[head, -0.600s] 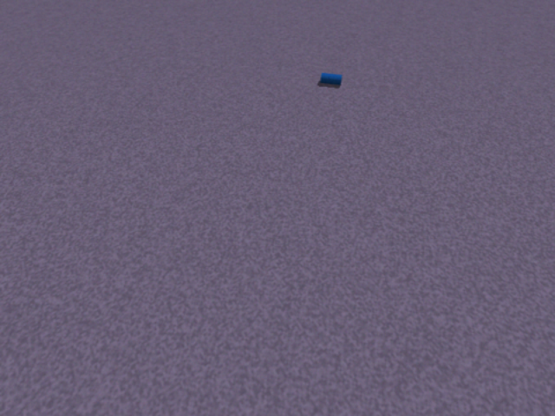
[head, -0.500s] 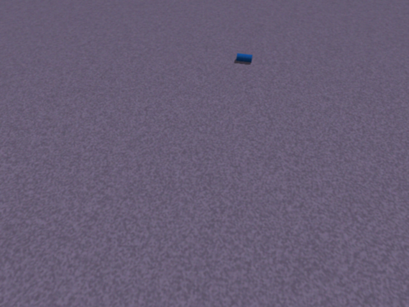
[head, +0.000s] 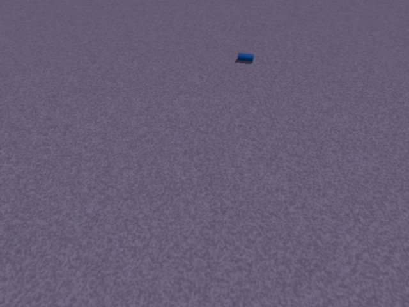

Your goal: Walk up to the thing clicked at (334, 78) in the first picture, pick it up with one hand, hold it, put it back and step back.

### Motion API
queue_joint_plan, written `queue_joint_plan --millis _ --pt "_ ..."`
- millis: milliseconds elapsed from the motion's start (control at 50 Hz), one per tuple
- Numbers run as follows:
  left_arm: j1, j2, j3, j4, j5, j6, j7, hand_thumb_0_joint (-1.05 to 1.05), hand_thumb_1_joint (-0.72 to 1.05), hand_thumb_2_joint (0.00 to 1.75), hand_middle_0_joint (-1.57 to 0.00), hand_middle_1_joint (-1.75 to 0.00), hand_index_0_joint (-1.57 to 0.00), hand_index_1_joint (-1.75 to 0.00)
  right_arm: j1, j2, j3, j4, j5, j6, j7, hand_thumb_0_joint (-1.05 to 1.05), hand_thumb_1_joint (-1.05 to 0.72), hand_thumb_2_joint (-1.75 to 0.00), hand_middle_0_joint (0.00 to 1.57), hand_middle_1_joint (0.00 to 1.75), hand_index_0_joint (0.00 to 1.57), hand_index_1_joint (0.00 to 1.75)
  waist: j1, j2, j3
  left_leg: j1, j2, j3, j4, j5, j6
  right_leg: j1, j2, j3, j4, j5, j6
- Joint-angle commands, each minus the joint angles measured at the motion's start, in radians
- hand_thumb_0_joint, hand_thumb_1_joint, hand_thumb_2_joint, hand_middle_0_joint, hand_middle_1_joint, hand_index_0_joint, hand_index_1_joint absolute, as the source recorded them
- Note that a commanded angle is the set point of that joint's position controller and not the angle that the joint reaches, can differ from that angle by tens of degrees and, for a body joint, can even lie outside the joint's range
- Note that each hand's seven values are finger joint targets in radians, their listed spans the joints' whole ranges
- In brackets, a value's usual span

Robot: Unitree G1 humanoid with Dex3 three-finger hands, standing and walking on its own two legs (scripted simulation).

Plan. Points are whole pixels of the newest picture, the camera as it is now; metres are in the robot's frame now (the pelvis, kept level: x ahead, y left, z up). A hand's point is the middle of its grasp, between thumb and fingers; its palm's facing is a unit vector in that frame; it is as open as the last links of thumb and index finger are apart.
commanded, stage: stand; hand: left
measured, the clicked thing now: (245, 57) +2.15 -0.40 -0.75
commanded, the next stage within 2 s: walk up in 0.52 s
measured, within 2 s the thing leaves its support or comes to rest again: neither
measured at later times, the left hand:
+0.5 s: hand out of the picture +0.08 +0.25 -0.15, palm faces -0.02 -0.94 -0.34, open 7.4 cm
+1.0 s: hand (138, 267) +0.23 +0.17 -0.13, palm faces -0.09 -0.91 -0.41, open 7.4 cm
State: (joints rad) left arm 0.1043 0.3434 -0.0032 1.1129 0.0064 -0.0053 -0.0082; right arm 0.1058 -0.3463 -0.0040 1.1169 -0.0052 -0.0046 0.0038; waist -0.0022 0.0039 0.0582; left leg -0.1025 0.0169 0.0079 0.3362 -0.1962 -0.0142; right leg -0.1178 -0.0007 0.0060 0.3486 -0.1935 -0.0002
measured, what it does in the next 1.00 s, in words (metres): walks ahead: right foot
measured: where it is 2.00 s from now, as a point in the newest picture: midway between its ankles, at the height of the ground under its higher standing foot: (252, 201)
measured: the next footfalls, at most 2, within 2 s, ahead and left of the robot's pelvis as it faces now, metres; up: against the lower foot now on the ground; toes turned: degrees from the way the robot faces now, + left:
right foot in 0.86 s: +0.18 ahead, -0.23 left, +0.00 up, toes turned -14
left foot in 1.32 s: +0.53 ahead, -0.04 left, +0.00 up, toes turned -5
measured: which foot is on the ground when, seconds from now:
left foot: down 0.00-0.86, up 0.88-1.00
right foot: down 0.00-0.56, up 0.58-0.84, down 0.86-1.00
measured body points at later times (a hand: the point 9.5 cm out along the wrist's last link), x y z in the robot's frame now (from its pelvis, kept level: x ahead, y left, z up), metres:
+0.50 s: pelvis +0.00 +0.00 +0.00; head +0.01 +0.00 +0.45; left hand +0.08 +0.30 -0.13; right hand +0.08 -0.30 -0.13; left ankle -0.01 +0.13 -0.75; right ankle +0.00 -0.12 -0.75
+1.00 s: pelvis +0.13 -0.11 -0.02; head +0.11 -0.15 +0.43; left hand +0.23 +0.21 -0.10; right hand +0.17 -0.47 -0.14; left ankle +0.10 +0.03 -0.68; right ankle +0.14 -0.23 -0.75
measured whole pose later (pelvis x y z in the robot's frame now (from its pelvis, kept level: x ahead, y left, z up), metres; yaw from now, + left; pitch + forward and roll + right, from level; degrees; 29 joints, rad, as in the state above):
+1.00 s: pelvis +0.13 -0.11 -0.02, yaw -8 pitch -3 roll -1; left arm 0.25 0.41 0.08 0.96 0.01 -0.06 -0.09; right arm 0.19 -0.49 -0.09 1.01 -0.02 -0.04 0.07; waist 0.03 0.10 0.00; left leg -0.39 0.10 0.03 1.11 -0.37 0.03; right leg -0.27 -0.01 -0.09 0.59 -0.28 -0.03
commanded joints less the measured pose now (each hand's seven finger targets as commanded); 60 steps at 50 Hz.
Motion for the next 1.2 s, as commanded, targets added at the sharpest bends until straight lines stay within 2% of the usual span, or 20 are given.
queue_joint_plan --millis 0,480,500,520,540,560,580,600,640,700,760,800,820,840,860,880,920,980,1100,1180 --pt "-0.036 0.214 0.042 -0.057 0.001 -0.024 0.017 0.0 0.9 0.9 -0.2 -0.3 -0.2 -0.3 -0.046 -0.21 -0.036 -0.059 -0.002 -0.026 -0.015 0.0 -0.9 -0.9 0.2 0.3 0.2 0.3 0.006 -0.005 -0.091 0.025 0.112 -0.09 -0.049 0.156 0.037 0.022 -0.126 0.091 -0.049 0.176 -0.028" --pt "-0.035 0.217 0.042 -0.057 0.0 -0.025 0.018 0.0 0.9 0.9 -0.2 -0.3 -0.2 -0.3 -0.029 -0.209 -0.033 -0.059 -0.004 -0.025 -0.014 0.0 -0.9 -0.9 0.2 0.3 0.2 0.3 0.004 -0.008 -0.077 0.015 0.111 -0.092 -0.052 0.154 0.035 0.022 -0.127 0.09 -0.064 0.175 -0.027" --pt "0.009 0.337 0.128 -0.146 0.03 -0.035 -0.03 0.0 0.9 0.9 -0.2 -0.3 -0.2 -0.3 0.048 -0.346 -0.122 -0.135 -0.034 -0.059 0.008 0.0 -0.9 -0.9 0.2 0.3 0.2 0.3 -0.02 -0.019 -0.21 0.105 0.124 -0.099 0.038 -0.422 0.108 -0.094 -0.082 0.13 0.032 -0.371 -0.063" --pt "-0.076 0.312 0.124 -0.157 0.036 -0.027 -0.053 0.0 0.9 0.9 -0.2 -0.3 -0.2 -0.3 0.082 -0.361 -0.14 -0.111 -0.04 -0.066 0.018 0.0 -0.9 -0.9 0.2 0.3 0.2 0.3 -0.061 0.034 -0.124 0.155 0.158 -0.155 -0.004 -0.587 0.134 -0.326 -0.067 0.107 0.122 -0.469 -0.058" --pt "-0.194 0.259 0.117 -0.209 0.038 -0.027 -0.067 0.0 0.9 0.9 -0.2 -0.3 -0.2 -0.3 0.147 -0.38 -0.158 -0.106 -0.039 -0.073 0.019 0.0 -0.9 -0.9 0.2 0.3 0.2 0.3 -0.124 0.149 -0.028 0.228 0.276 -0.306 -0.134 -0.67 0.194 -0.573 -0.037 0.031 0.305 -0.363 -0.038" --pt "-0.26 0.239 0.112 -0.245 0.044 -0.03 -0.071 0.0 0.9 0.9 -0.2 -0.3 -0.2 -0.3 0.175 -0.398 -0.169 -0.115 -0.04 -0.082 0.019 0.0 -0.9 -0.9 0.2 0.3 0.2 0.3 -0.148 0.189 0.055 0.202 0.432 -0.447 -0.243 -0.657 0.256 -0.719 -0.054 0.046 0.497 -0.285 -0.03" --pt "-0.243 0.255 0.111 -0.25 0.042 -0.039 -0.075 0.0 0.9 0.9 -0.2 -0.3 -0.2 -0.3 0.139 -0.401 -0.17 -0.139 -0.035 -0.092 0.017 0.0 -0.9 -0.9 0.2 0.3 0.2 0.3 -0.115 0.113 0.071 0.158 0.471 -0.476 -0.261 -0.582 0.271 -0.716 -0.102 0.125 0.55 -0.255 -0.032" --pt "-0.186 0.283 0.117 -0.236 0.037 -0.045 -0.083 0.0 0.9 0.9 -0.2 -0.3 -0.2 -0.3 0.103 -0.381 -0.162 -0.159 -0.03 -0.102 0.015 0.0 -0.9 -0.9 0.2 0.3 0.2 0.3 -0.072 0.042 0.02 0.149 0.437 -0.429 -0.264 -0.58 0.254 -0.672 -0.127 0.146 0.588 -0.223 -0.031" --pt "-0.04 0.293 0.125 -0.205 0.024 -0.035 -0.112 0.0 0.9 0.9 -0.2 -0.3 -0.2 -0.3 -0.003 -0.371 -0.158 -0.198 -0.039 -0.106 0.021 0.0 -0.9 -0.9 0.2 0.3 0.2 0.3 0.008 0.111 -0.032 0.118 0.356 -0.247 -0.261 -0.556 0.22 -0.567 -0.141 0.068 0.543 -0.192 -0.004" --pt "-0.045 0.276 0.132 -0.209 0.024 -0.028 -0.134 0.0 0.9 0.9 -0.2 -0.3 -0.2 -0.3 -0.041 -0.369 -0.162 -0.221 -0.05 -0.109 0.036 0.0 -0.9 -0.9 0.2 0.3 0.2 0.3 0.015 0.157 -0.002 -0.052 0.271 -0.053 -0.225 -0.433 0.176 -0.346 -0.13 -0.005 0.411 -0.137 0.013" --pt "0.003 0.282 0.141 -0.204 0.023 -0.027 -0.134 0.0 0.9 0.9 -0.2 -0.3 -0.2 -0.3 -0.051 -0.379 -0.162 -0.218 -0.053 -0.103 0.043 0.0 -0.9 -0.9 0.2 0.3 0.2 0.3 0.034 0.148 0.002 -0.158 0.25 0.027 -0.161 -0.466 0.161 -0.194 -0.102 -0.09 0.344 -0.086 0.012" --pt "0.13 0.294 0.153 -0.157 0.029 -0.036 -0.116 0.0 0.9 0.9 -0.2 -0.3 -0.2 -0.3 -0.076 -0.36 -0.153 -0.218 -0.047 -0.088 0.041 0.0 -0.9 -0.9 0.2 0.3 0.2 0.3 0.109 0.043 -0.017 -0.271 0.232 0.086 0.037 -0.499 0.141 0.0 -0.07 -0.122 0.27 -0.044 -0.005" --pt "0.249 0.339 0.172 -0.119 0.034 -0.049 -0.099 0.0 0.9 0.9 -0.2 -0.3 -0.2 -0.3 -0.053 -0.309 -0.133 -0.218 -0.053 -0.082 0.041 0.0 -0.9 -0.9 0.2 0.3 0.2 0.3 0.162 -0.138 -0.067 -0.396 0.152 0.14 0.324 -0.426 0.12 0.184 -0.028 -0.11 0.252 -0.138 -0.019" --pt "0.402 0.424 0.201 -0.097 0.039 -0.06 -0.073 0.0 0.9 0.9 -0.2 -0.3 -0.2 -0.3 -0.061 -0.204 -0.091 -0.249 -0.048 -0.082 0.046 0.0 -0.9 -0.9 0.2 0.3 0.2 0.3 0.245 -0.438 -0.082 -0.619 0.018 0.181 0.751 -0.459 0.084 0.288 -0.126 0.153 0.06 -0.467 -0.07" --pt "0.358 0.493 0.195 -0.147 0.023 -0.071 -0.066 0.0 0.9 0.9 -0.2 -0.3 -0.2 -0.3 -0.069 -0.224 -0.088 -0.3 -0.019 -0.085 0.049 0.0 -0.9 -0.9 0.2 0.3 0.2 0.3 0.187 -0.411 -0.069 -0.72 -0.031 0.048 0.888 -0.403 0.039 0.186 -0.38 0.732 -0.291 -0.751 -0.191" --pt "0.224 0.513 0.187 -0.191 0.0 -0.073 -0.063 0.0 0.9 0.9 -0.2 -0.3 -0.2 -0.3 -0.104 -0.312 -0.11 -0.282 -0.023 -0.082 0.045 0.0 -0.9 -0.9 0.2 0.3 0.2 0.3 0.136 -0.201 0.023 -0.682 0.081 -0.056 0.919 -0.294 0.032 0.039 -0.442 0.802 -0.329 -0.835 -0.233" --pt "0.109 0.443 0.172 -0.223 -0.002 -0.084 -0.052 0.0 0.9 0.9 -0.2 -0.3 -0.2 -0.3 -0.019 -0.338 -0.116 -0.227 -0.004 -0.085 0.06 0.0 -0.9 -0.9 0.2 0.3 0.2 0.3 0.05 -0.101 0.019 -0.612 0.136 -0.066 0.85 -0.132 0.042 0.009 -0.337 0.547 -0.234 -0.6 -0.194" --pt "0.094 0.372 0.151 -0.23 -0.008 -0.1 -0.048 0.0 0.9 0.9 -0.2 -0.3 -0.2 -0.3 0.068 -0.322 -0.12 -0.203 -0.012 -0.077 0.077 0.0 -0.9 -0.9 0.2 0.3 0.2 0.3 0.016 -0.142 0.017 -0.506 0.15 -0.06 0.697 -0.063 0.034 -0.054 -0.257 0.315 -0.215 -0.431 -0.161" --pt "0.135 0.375 0.147 -0.271 -0.003 -0.118 -0.05 0.0 0.9 0.9 -0.2 -0.3 -0.2 -0.3 -0.067 -0.296 -0.129 -0.289 -0.026 -0.061 0.099 0.0 -0.9 -0.9 0.2 0.3 0.2 0.3 0.047 -0.081 0.056 -0.556 0.142 -0.006 0.455 0.056 -0.019 -0.058 -0.241 0.206 -0.248 -0.382 -0.198" --pt "0.184 0.368 0.143 -0.265 0.0 -0.115 -0.048 0.0 0.9 0.9 -0.2 -0.3 -0.2 -0.3 -0.157 -0.26 -0.121 -0.329 -0.021 -0.075 0.102 0.0 -0.9 -0.9 0.2 0.3 0.2 0.3 0.081 -0.034 0.044 -0.433 0.122 0.023 0.275 0.147 0.0 -0.031 -0.21 0.111 -0.206 -0.177 -0.18"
